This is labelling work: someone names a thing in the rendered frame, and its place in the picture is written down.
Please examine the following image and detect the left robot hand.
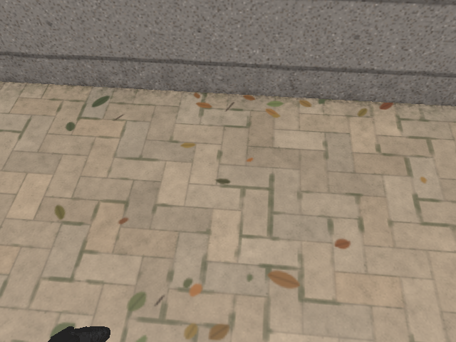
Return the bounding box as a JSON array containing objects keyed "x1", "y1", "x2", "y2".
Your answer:
[{"x1": 48, "y1": 326, "x2": 110, "y2": 342}]

